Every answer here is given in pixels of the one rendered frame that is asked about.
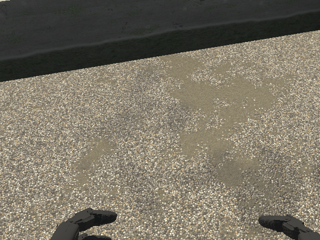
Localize right robot hand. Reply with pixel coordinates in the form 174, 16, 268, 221
258, 214, 320, 240

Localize left robot hand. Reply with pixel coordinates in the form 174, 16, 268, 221
50, 207, 117, 240

